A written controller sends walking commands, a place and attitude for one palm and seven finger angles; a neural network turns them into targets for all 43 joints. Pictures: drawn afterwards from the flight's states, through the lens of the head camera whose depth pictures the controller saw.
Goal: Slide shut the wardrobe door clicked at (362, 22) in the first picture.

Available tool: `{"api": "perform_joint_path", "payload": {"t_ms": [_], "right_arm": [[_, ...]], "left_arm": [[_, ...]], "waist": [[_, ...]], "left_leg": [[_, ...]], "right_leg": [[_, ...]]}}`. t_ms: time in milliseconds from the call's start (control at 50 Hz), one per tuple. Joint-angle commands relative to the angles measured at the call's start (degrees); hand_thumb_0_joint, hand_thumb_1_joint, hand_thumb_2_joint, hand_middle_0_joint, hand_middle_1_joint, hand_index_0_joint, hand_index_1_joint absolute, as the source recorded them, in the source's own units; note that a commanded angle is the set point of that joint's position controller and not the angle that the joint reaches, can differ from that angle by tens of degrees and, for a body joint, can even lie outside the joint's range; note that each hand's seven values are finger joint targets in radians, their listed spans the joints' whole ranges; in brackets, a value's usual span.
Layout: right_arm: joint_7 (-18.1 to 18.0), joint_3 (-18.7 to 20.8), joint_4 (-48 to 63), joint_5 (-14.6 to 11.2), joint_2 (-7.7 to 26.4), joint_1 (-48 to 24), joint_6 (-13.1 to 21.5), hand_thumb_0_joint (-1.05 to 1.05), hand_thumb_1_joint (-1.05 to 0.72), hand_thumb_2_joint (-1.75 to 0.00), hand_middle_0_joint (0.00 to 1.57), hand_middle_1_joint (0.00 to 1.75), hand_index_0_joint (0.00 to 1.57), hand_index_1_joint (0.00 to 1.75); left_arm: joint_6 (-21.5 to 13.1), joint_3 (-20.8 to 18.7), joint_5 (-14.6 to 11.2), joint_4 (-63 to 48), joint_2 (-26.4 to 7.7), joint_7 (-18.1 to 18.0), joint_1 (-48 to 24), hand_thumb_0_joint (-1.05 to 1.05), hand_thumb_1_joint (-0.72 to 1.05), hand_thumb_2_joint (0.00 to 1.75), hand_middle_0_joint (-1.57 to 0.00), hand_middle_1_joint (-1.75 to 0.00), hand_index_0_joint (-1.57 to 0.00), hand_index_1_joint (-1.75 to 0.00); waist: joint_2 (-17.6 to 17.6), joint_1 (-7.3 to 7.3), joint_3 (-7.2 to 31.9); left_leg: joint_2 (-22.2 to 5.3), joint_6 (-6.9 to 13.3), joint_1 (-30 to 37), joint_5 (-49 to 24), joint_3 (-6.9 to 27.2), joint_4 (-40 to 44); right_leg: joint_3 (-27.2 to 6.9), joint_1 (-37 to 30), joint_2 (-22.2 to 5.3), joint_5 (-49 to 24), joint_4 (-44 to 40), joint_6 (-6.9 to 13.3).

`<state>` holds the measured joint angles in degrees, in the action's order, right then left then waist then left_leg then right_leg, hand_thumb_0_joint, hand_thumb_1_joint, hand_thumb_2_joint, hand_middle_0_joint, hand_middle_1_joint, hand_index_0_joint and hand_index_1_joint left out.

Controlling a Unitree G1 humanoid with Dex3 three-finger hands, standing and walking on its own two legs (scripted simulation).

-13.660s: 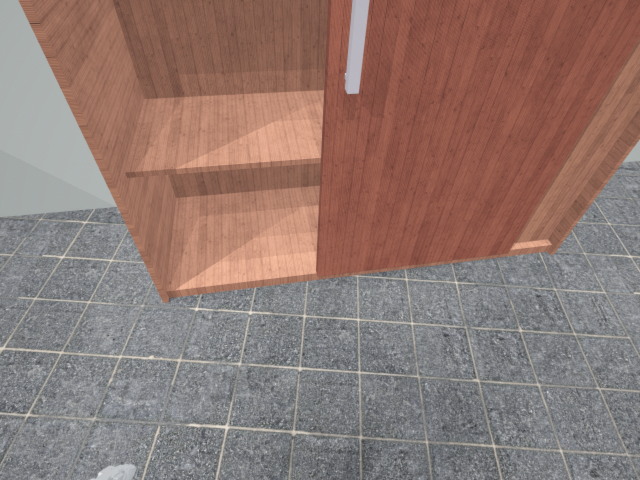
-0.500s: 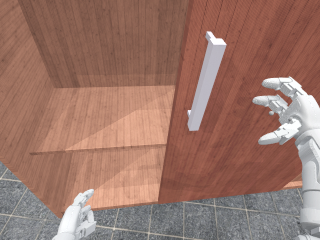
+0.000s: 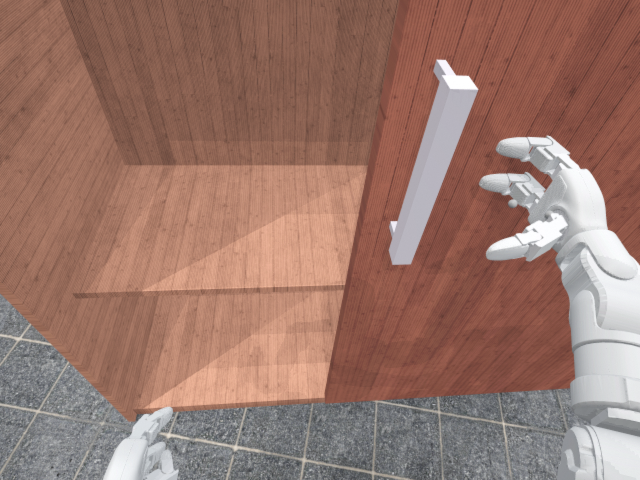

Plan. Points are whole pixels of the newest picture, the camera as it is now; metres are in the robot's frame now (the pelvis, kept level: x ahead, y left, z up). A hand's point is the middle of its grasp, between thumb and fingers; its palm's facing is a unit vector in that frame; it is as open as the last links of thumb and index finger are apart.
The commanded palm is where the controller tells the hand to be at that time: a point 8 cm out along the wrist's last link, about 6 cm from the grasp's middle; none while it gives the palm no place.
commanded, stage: move the hooked fingers beside the handle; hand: right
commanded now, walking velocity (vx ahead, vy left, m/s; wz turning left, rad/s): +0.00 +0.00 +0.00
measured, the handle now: (418, 175) +0.44 -0.07 +0.18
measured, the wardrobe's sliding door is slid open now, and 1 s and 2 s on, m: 0.56 0.55 0.53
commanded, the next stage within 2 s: none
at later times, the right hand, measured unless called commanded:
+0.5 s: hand (505, 194) +0.41 -0.17 +0.18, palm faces -0.05 +1.00 -0.03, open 13.6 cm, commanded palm +0.41 -0.19 +0.18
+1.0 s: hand (499, 194) +0.41 -0.17 +0.18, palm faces -0.03 +1.00 -0.04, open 13.5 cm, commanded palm +0.42 -0.17 +0.17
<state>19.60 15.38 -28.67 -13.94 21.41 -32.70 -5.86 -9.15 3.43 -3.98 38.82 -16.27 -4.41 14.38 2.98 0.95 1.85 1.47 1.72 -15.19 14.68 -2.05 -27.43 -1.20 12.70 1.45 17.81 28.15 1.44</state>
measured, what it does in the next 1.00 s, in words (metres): stands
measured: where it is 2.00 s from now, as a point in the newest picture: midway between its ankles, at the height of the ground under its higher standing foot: outside the picture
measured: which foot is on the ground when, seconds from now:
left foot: down 0.00-1.00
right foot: down 0.00-1.00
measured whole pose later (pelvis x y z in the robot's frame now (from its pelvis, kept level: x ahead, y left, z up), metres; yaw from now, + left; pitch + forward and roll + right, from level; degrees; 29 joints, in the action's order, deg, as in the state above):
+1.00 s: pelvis -0.04 -0.01 -0.01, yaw -3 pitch +5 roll +0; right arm 11.0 5.3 -59.2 -13.5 18.9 -55.0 9.0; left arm -14.9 2.8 -3.4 47.3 -16.2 -2.9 18.9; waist 1.9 0.1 1.9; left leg -1.2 1.0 -23.7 14.4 -4.4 -33.0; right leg -3.3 22.2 3.9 16.4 33.7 2.0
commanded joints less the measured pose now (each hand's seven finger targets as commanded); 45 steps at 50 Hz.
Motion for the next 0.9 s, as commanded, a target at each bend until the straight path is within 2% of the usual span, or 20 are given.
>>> {"api": "perform_joint_path", "payload": {"t_ms": [0, 60, 120, 180, 220, 320, 340, 360, 420, 440, 460, 540, 580, 600, 620, 660, 720, 740, 780, 880], "right_arm": [[-1.3, 1.8, 4.7, -0.3, 11.9, -28.6, 3.3, 0.00, 0.50, -0.30, 0.30, 1.20, 0.30, 1.20], [-2.7, 0.5, 5.5, 1.1, 11.1, -31.4, 3.7, 0.00, 0.50, -0.30, 0.30, 1.20, 0.30, 1.20], [-3.2, -2.7, 2.9, 0.8, 7.2, -34.6, 4.5, 0.00, 0.50, -0.30, 0.30, 1.20, 0.30, 1.20], [-4.0, -3.8, 1.8, 0.9, 5.7, -38.7, 5.5, 0.00, 0.50, -0.30, 0.30, 1.20, 0.30, 1.20], [-4.2, -7.7, -0.2, 1.1, 1.4, -42.1, 6.2, 0.00, 0.50, -0.30, 0.30, 1.20, 0.30, 1.20], [-5.2, -7.9, -4.5, 1.7, 1.2, -45.8, 8.8, 0.00, 0.50, -0.30, 0.30, 1.20, 0.30, 1.20], [-5.2, -10.0, -3.5, 1.9, -0.7, -48.5, 9.6, 0.00, 0.50, -0.30, 0.30, 1.20, 0.30, 1.20], [-5.2, -11.2, -4.4, 1.7, -2.9, -48.4, 10.1, 0.00, 0.50, -0.30, 0.30, 1.20, 0.30, 1.20], [-5.3, -10.4, -9.4, 1.5, -2.1, -48.7, 11.4, 0.00, 0.50, -0.30, 0.30, 1.20, 0.30, 1.20], [-5.3, -8.8, -10.0, 1.5, -0.4, -49.1, 11.9, 0.00, 0.50, -0.30, 0.30, 1.20, 0.30, 1.20], [-5.0, -10.1, -10.9, 1.3, -1.9, -49.9, 12.3, 0.00, 0.50, -0.30, 0.30, 1.20, 0.30, 1.20], [-4.8, -11.1, -12.7, 1.7, -2.4, -53.6, 14.3, 0.00, 0.50, -0.30, 0.30, 1.20, 0.30, 1.20], [-4.8, -13.3, -12.8, 1.5, -5.7, -54.1, 15.0, 0.00, 0.50, -0.30, 0.30, 1.20, 0.30, 1.20], [-4.9, -12.3, -13.5, 1.7, -4.1, -53.9, 15.2, 0.00, 0.50, -0.30, 0.30, 1.20, 0.30, 1.20], [-5.2, -12.7, -15.5, 1.8, -4.4, -53.4, 15.2, 0.00, 0.50, -0.30, 0.30, 1.20, 0.30, 1.20], [-5.4, -15.1, -14.3, 1.6, -7.5, -56.7, 15.8, 0.00, 0.50, -0.30, 0.30, 1.20, 0.30, 1.20], [-5.8, -14.2, -17.6, 1.7, -6.7, -55.1, 15.9, 0.00, 0.50, -0.30, 0.30, 1.20, 0.30, 1.20], [-6.0, -13.9, -17.1, 1.7, -6.0, -56.5, 16.1, 0.00, 0.50, -0.30, 0.30, 1.20, 0.30, 1.20], [-5.8, -15.9, -17.4, 1.5, -9.1, -57.1, 16.3, 0.00, 0.50, -0.30, 0.30, 1.20, 0.30, 1.20], [-5.9, -15.6, -19.8, 1.5, -8.6, -56.8, 16.1, 0.00, 0.50, -0.30, 0.30, 1.20, 0.30, 1.20]], "left_arm": [[-2.7, -2.7, -0.2, -6.6, -7.1, -0.5, -3.0, 0.00, 0.90, 0.90, -0.20, -0.30, -0.20, -0.30], [-2.4, -2.9, -0.1, -6.9, -6.7, -0.1, -2.7, 0.00, 0.90, 0.90, -0.20, -0.30, -0.20, -0.30], [-2.4, -3.2, -0.1, -5.8, -6.7, 0.0, -1.4, 0.00, 0.90, 0.90, -0.20, -0.30, -0.20, -0.30], [-2.8, -3.4, -0.1, -4.9, -6.8, 0.1, -0.7, 0.00, 0.90, 0.90, -0.20, -0.30, -0.20, -0.30], [-2.9, -3.4, -0.1, -3.8, -6.7, 0.1, -0.2, 0.00, 0.90, 0.90, -0.20, -0.30, -0.20, -0.30], [-3.6, -3.5, 0.3, -1.9, -6.9, 0.4, 1.3, 0.00, 0.90, 0.90, -0.20, -0.30, -0.20, -0.30], [-3.9, -3.3, 0.3, -2.0, -6.7, 0.6, 1.0, 0.00, 0.90, 0.90, -0.20, -0.30, -0.20, -0.30], [-4.4, -3.2, 0.3, -1.8, -6.4, 0.7, 0.9, 0.00, 0.90, 0.90, -0.20, -0.30, -0.20, -0.30], [-4.6, -3.2, 0.5, -0.5, -6.9, 0.8, 2.0, 0.00, 0.90, 0.90, -0.20, -0.30, -0.20, -0.30], [-4.7, -3.2, 0.5, -0.7, -7.1, 0.8, 1.9, 0.00, 0.90, 0.90, -0.20, -0.30, -0.20, -0.30], [-5.0, -3.0, 0.4, -0.8, -7.0, 0.7, 1.7, 0.00, 0.90, 0.90, -0.20, -0.30, -0.20, -0.30], [-5.8, -2.9, 0.4, -0.1, -7.1, 0.8, 2.4, 0.00, 0.90, 0.90, -0.20, -0.30, -0.20, -0.30], [-6.8, -3.1, 0.4, 0.0, -6.8, 1.0, 2.6, 0.00, 0.90, 0.90, -0.20, -0.30, -0.20, -0.30], [-6.8, -3.1, 0.4, 0.4, -7.2, 1.0, 3.1, 0.00, 0.90, 0.90, -0.20, -0.30, -0.20, -0.30], [-6.7, -3.1, 0.5, 0.8, -7.2, 1.0, 3.6, 0.00, 0.90, 0.90, -0.20, -0.30, -0.20, -0.30], [-7.4, -3.1, 0.3, 0.9, -7.2, 1.1, 3.4, 0.00, 0.90, 0.90, -0.20, -0.30, -0.20, -0.30], [-7.7, -3.3, 0.4, 1.9, -7.6, 1.2, 4.5, 0.00, 0.90, 0.90, -0.20, -0.30, -0.20, -0.30], [-7.7, -3.3, 0.5, 2.1, -7.8, 1.2, 4.7, 0.00, 0.90, 0.90, -0.20, -0.30, -0.20, -0.30], [-8.3, -3.3, 0.3, 2.2, -7.5, 1.2, 4.5, 0.00, 0.90, 0.90, -0.20, -0.30, -0.20, -0.30], [-8.5, -3.3, 0.3, 3.0, -7.9, 1.1, 5.3, 0.00, 0.90, 0.90, -0.20, -0.30, -0.20, -0.30]], "waist": [[-2.7, 1.82, 13.1], [0.6, 1.54, 15.9], [-2.8, 2.92, 15.0], [-2.0, 3.57, 16.5], [-1.2, 4.67, 15.3], [-2.2, 4.94, 15.9], [0.5, 5.44, 16.3], [0.1, 5.38, 15.9], [-3.7, 5.66, 13.7], [-3.0, 5.30, 13.6], [-4.3, 5.73, 13.2], [-0.1, 6.16, 13.1], [0.8, 6.51, 14.1], [0.6, 6.54, 14.0], [-1.1, 6.68, 13.0], [-0.5, 7.64, 13.2], [-2.8, 7.50, 12.9], [-2.9, 7.93, 13.0], [-1.2, 8.15, 12.8], [-1.6, 8.50, 12.0]], "left_leg": [[-1.6, -0.2, 4.0, -17.7, 0.8, 2.3], [-1.7, 0.2, 4.5, -18.4, 0.8, 1.8], [-1.4, 0.1, 2.6, -17.9, 0.3, 1.9], [-1.2, 0.1, 0.9, -16.3, 0.2, 1.9], [-1.2, 0.3, -1.1, -15.0, 0.2, 2.0], [-1.2, 0.4, -2.7, -11.8, 0.1, 2.0], [-1.2, 0.6, -3.6, -11.5, 0.0, 1.7], [-1.2, 0.6, -4.3, -11.0, -0.1, 1.6], [-1.1, 0.5, -4.9, -8.3, -0.2, 1.9], [-1.1, 0.6, -4.8, -7.5, 0.1, 1.9], [-1.2, 0.4, -5.1, -6.4, 0.1, 1.8], [-1.4, 0.7, -7.1, -4.3, 0.2, 1.3], [-1.4, 0.7, -8.5, -4.3, 0.1, 0.7], [-1.3, 0.7, -8.9, -4.1, 0.0, 0.6], [-1.3, 0.6, -9.0, -3.4, -0.1, 0.6], [-1.3, 0.5, -10.0, -3.0, -0.1, 0.3], [-1.3, 0.4, -10.7, -2.2, 0.1, 0.2], [-1.3, 0.3, -10.6, -2.2, 0.1, 0.3], [-1.4, 0.3, -11.9, -1.3, 0.1, -0.1], [-1.5, 0.2, -12.6, -0.6, 0.4, -0.1]], "right_leg": [[-0.7, -3.2, -0.9, -16.5, -2.1, 1.0], [-0.7, -4.7, -0.8, -18.3, -1.9, 0.9], [-1.2, -5.0, -1.1, -18.7, -1.5, 0.9], [-1.7, -6.8, -1.2, -17.9, -1.6, 0.7], [-1.8, -7.1, -1.2, -17.3, -1.2, 0.6], [-2.7, -7.6, -1.2, -15.2, -1.3, 0.4], [-3.0, -8.6, -1.1, -15.3, -1.6, 0.1], [-3.4, -9.0, -1.2, -15.0, -1.5, -0.1], [-3.5, -6.4, -1.3, -11.6, -2.0, 0.2], [-3.5, -5.6, -1.1, -10.4, -2.1, 0.3], [-3.5, -5.0, -1.1, -8.8, -2.2, 0.4], [-4.0, -5.1, -1.0, -6.4, -2.3, 0.0], [-4.5, -6.6, -1.1, -6.3, -2.0, -0.4], [-4.8, -6.4, -1.3, -6.0, -2.0, -0.5], [-4.9, -5.1, -1.3, -5.1, -2.1, -0.4], [-5.0, -5.4, -1.3, -3.9, -2.1, -0.4], [-4.9, -3.9, -1.4, -2.9, -1.8, -0.1], [-4.9, -3.7, -1.3, -2.6, -1.7, -0.1], [-5.0, -4.0, -1.3, -1.2, -1.6, -0.2], [-4.6, -2.2, -1.1, 0.2, -1.0, 0.0]]}}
